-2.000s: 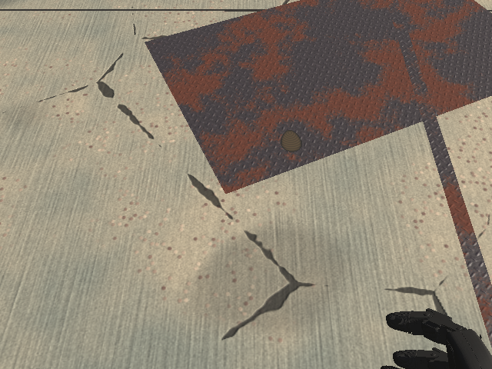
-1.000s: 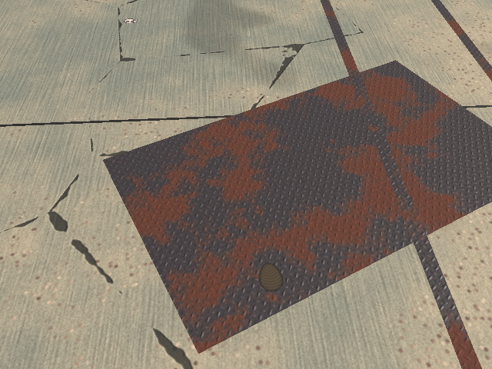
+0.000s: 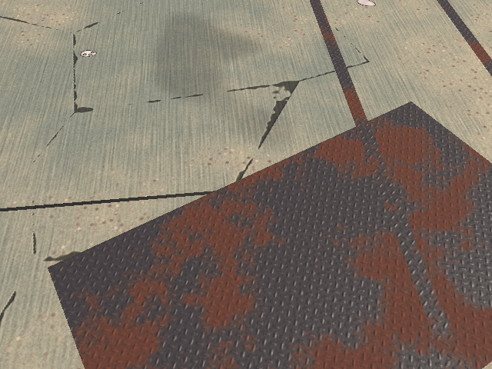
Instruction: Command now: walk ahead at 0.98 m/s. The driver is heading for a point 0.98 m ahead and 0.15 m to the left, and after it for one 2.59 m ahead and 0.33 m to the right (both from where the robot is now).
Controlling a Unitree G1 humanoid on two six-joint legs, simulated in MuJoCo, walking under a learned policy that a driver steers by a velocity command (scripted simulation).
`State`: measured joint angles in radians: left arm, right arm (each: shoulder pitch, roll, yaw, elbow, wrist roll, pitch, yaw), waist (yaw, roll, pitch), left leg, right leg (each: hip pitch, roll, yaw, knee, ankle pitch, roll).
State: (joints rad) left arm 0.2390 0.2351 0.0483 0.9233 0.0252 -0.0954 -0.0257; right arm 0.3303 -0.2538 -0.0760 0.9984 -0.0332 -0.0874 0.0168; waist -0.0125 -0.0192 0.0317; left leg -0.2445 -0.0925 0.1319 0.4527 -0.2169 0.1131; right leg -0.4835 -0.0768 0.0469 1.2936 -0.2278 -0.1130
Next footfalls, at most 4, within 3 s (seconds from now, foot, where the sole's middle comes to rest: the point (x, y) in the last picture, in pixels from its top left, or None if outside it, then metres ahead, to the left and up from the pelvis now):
0.30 right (295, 356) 0.52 -0.10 -0.77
0.78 left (237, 221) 0.97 0.06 -0.77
1.18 right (240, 149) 1.30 0.05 -0.77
1.74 left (198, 139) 1.36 0.21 -0.77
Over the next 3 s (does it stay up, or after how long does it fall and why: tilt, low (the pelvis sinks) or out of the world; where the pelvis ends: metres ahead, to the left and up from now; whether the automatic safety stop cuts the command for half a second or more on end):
stays up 1.27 0.19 0.01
